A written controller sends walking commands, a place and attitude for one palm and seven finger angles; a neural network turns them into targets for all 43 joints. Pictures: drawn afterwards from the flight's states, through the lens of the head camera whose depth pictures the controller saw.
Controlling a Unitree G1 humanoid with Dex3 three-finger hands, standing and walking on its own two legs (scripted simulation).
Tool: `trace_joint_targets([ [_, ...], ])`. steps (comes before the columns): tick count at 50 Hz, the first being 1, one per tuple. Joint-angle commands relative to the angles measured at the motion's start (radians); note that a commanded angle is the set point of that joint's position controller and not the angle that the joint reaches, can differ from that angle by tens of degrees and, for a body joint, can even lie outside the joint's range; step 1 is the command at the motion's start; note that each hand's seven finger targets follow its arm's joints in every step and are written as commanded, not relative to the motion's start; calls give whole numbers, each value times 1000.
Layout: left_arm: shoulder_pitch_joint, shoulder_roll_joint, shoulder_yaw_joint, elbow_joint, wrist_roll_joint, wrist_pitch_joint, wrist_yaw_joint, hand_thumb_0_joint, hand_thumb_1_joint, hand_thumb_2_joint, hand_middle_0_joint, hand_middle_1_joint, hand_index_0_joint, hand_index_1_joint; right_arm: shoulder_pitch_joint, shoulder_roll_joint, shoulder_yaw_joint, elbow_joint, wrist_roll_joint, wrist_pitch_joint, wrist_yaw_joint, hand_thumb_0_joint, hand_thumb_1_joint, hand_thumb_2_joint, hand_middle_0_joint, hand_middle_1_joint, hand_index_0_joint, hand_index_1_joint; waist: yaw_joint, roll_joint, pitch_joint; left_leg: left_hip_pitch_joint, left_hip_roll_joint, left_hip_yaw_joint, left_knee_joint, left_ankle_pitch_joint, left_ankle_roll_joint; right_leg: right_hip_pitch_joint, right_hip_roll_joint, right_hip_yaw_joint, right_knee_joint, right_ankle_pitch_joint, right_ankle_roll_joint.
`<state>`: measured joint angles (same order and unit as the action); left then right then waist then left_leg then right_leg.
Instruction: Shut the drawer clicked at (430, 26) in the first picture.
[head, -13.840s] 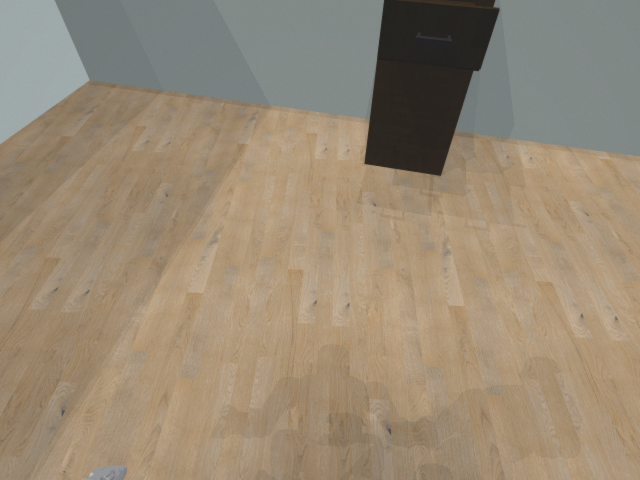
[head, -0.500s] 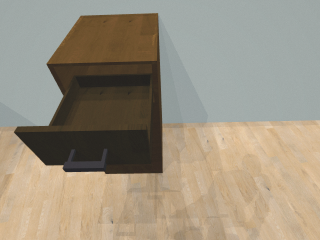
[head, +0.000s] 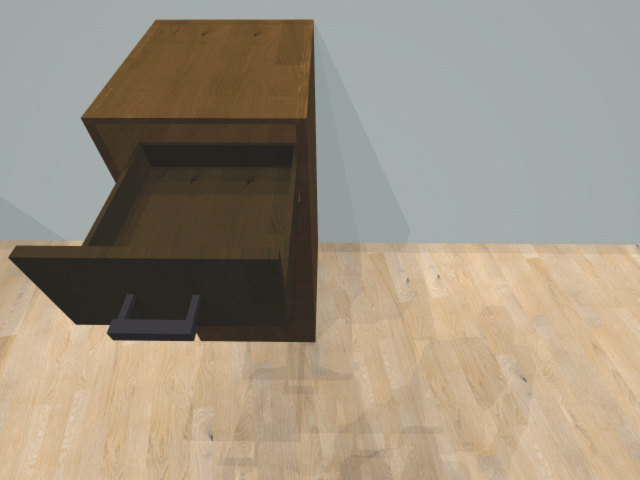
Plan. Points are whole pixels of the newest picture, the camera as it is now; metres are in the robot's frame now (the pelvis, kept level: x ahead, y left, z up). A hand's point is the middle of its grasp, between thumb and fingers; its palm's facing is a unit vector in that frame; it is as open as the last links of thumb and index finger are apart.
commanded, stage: look again from close up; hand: left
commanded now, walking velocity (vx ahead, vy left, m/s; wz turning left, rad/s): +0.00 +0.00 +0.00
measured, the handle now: (157, 316) +0.32 +0.25 -0.01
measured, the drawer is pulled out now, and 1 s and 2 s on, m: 0.30 0.30 0.30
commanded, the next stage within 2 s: raise the hand and make a fist in 0.30 s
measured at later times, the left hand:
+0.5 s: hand out of the picture +0.05 +0.20 -0.13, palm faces +0.19 -0.95 -0.26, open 7.2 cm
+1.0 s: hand out of the picture +0.12 +0.18 -0.01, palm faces +0.13 -0.99 -0.06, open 5.0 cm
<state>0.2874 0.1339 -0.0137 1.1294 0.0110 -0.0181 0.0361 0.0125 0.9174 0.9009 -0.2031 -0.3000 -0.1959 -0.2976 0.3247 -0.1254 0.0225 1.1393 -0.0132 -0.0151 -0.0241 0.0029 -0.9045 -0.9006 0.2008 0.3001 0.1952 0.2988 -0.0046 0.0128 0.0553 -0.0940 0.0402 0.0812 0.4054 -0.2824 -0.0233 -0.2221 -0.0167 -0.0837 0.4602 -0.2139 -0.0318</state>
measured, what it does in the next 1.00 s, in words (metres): lowers itself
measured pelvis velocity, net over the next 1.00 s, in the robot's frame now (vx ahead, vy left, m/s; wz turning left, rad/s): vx -0.03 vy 0.01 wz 0.07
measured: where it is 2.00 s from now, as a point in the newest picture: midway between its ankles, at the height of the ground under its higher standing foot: outside the picture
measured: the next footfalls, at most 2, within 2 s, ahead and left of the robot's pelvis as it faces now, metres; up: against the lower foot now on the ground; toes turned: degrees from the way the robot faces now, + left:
none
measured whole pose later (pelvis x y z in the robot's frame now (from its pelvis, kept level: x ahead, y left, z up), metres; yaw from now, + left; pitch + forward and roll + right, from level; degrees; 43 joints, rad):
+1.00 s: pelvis -0.03 +0.01 -0.08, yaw +4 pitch +11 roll -2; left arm 0.63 0.18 0.03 -0.24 -0.17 -0.45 -0.15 0.02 0.90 0.90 -0.63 -0.77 -0.62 -0.76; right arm 0.15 -0.22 0.02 0.41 0.00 -0.20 -0.01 0.01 -0.90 -0.90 0.20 0.30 0.20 0.30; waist 0.07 0.01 -0.11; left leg -0.76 0.04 -0.01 1.14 -0.57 -0.01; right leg -0.81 -0.07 -0.15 1.08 -0.45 -0.03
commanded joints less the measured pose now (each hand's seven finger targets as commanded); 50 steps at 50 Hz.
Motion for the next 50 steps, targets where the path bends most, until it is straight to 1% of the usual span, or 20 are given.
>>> trace_joint_targets([
  [1,64,92,17,-29,-3,-14,3,0,900,900,-200,-300,-200,-300,94,-71,-16,-5,3,-11,-7,0,-900,-900,200,300,200,300,1,-24,24,-84,62,-56,-75,105,35,48,-104,123,-103,129,-19],
  [19,71,87,21,-32,-1,-13,0,0,900,900,-200,-300,-200,-300,81,-68,-20,-5,3,-10,-8,0,-900,-900,200,300,200,300,6,-24,47,-91,63,-59,-89,84,35,43,-99,116,-129,73,-12],
  [20,148,136,28,12,7,-31,39,0,900,900,-200,-300,-200,-300,-61,-122,-36,-73,9,-23,0,0,-900,-900,200,300,200,300,54,-36,33,-176,73,-14,131,102,7,66,-166,164,-54,581,18],
  [21,-611,296,64,-1518,-219,-254,17,0,900,900,-220,-322,-220,-322,-61,-311,-41,-444,54,-181,-51,0,-900,-900,200,300,200,300,-71,179,-479,52,-40,-49,-6,190,45,197,-78,145,-5,346,5],
  [22,-204,249,87,-1289,-126,-195,82,0,900,900,-240,-343,-240,-343,-141,-218,-36,-399,39,-261,-79,0,-900,-900,200,300,200,300,14,277,-479,27,-35,-24,-10,265,52,192,-25,102,39,185,-26],
  [23,67,49,-17,-1107,-140,-53,121,0,900,900,-260,-365,-260,-365,-145,-180,-47,-415,67,-293,-74,0,-900,-900,200,300,200,300,-4,196,-252,-107,-11,-60,-14,222,30,78,-23,50,22,92,-11],
  [24,68,-46,-92,-1124,-156,-28,99,0,900,900,-280,-387,-280,-387,-104,-195,-37,-389,75,-306,-72,0,-900,-900,200,300,200,300,-20,42,-130,-142,-10,-61,-1,150,39,-1,-12,24,-2,47,11],
  [25,0,-8,-77,-1198,-178,-71,86,0,900,900,-300,-408,-300,-408,-135,-230,-49,-436,73,-332,-72,0,-900,-900,200,300,200,300,-48,-82,-13,-199,-14,-93,27,55,51,-95,-12,17,-14,-51,27],
  [27,59,-11,-53,-1179,-170,-170,45,0,900,900,-340,-452,-340,-452,-123,-249,-71,-499,42,-370,-61,0,-900,-900,200,300,200,300,-59,-237,-16,-289,-40,-91,120,-60,56,-225,-15,10,10,-238,37],
  [30,370,-73,-25,-1106,-195,-355,-82,0,900,900,-400,-517,-400,-517,-158,-229,-96,-617,24,-388,-8,0,-900,-900,200,300,200,300,45,-251,-111,-439,-57,-65,248,-50,25,-254,-13,6,167,-255,20],
  [31,432,-60,8,-1094,-216,-429,-137,0,900,900,-420,-538,-420,-538,-170,-230,-103,-638,19,-376,13,0,-900,-900,200,300,200,300,56,-258,-119,-497,-59,-58,296,-42,14,-259,-12,9,219,-206,16],
  [32,451,-30,56,-1102,-232,-510,-193,0,900,900,-440,-560,-440,-560,-189,-235,-113,-658,14,-359,34,0,-900,-900,200,300,200,300,60,-248,-133,-547,-64,-50,346,-34,6,-270,-12,15,271,-155,10],
  [34,518,66,164,-1113,-208,-599,-259,0,900,900,-480,-603,-480,-603,-228,-241,-132,-720,14,-313,65,0,-900,-900,200,300,200,300,98,-81,-173,-601,-79,-27,417,-4,6,-279,-24,29,367,-65,-14],
  [36,494,60,119,-1245,-182,-540,-256,0,900,900,-520,-647,-520,-647,-263,-233,-125,-796,25,-266,66,0,-900,-900,200,300,200,300,105,-32,-229,-625,-84,-7,430,4,25,-282,-23,31,409,-17,-15],
  [39,338,73,88,-1466,-176,-465,-198,0,900,900,-580,-712,-580,-712,-249,-225,-111,-875,31,-214,38,0,-900,-900,200,300,200,300,67,6,-272,-636,-74,-28,447,-36,36,-323,-9,43,427,-68,-9],
  [41,312,69,87,-1553,-168,-475,-152,0,900,900,-620,-755,-620,-755,-188,-208,-103,-885,27,-202,25,0,-900,-900,200,300,200,300,42,38,-309,-616,-62,-50,481,-10,41,-349,-2,45,441,-42,-5],
  [43,185,84,63,-1698,-168,-524,-137,0,900,900,-660,-798,-660,-798,-142,-212,-92,-880,16,-205,15,0,-900,-900,200,300,200,300,-11,31,-348,-590,-47,-80,528,15,49,-395,8,45,465,-19,2],
  [46,187,57,-2,-1702,-180,-550,-185,0,900,900,-720,-863,-720,-863,-129,-218,-69,-862,22,-226,9,0,-900,-900,200,300,200,300,-44,64,-328,-594,-36,-100,553,-21,51,-450,7,42,449,-79,5],
  [48,150,86,-1,-1653,-182,-520,-228,0,900,900,-760,-907,-760,-907,-135,-230,-61,-841,27,-240,-3,0,-900,-900,200,300,200,300,-66,22,-304,-617,-30,-114,557,-69,56,-463,10,47,430,-142,8],
  [50,246,110,44,-1584,-200,-446,-265,0,900,900,-800,-950,-800,-950,-135,-224,-64,-843,41,-243,-11,0,-900,-900,200,300,200,300,-38,-19,-318,-636,-35,-112,528,-102,49,-402,3,56,386,-199,13],
])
